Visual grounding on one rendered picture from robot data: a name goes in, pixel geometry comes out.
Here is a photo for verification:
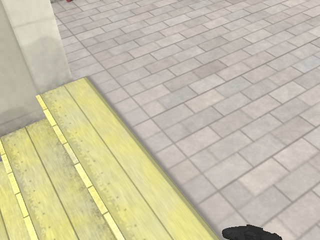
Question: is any robot right hand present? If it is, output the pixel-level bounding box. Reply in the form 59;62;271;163
222;224;282;240

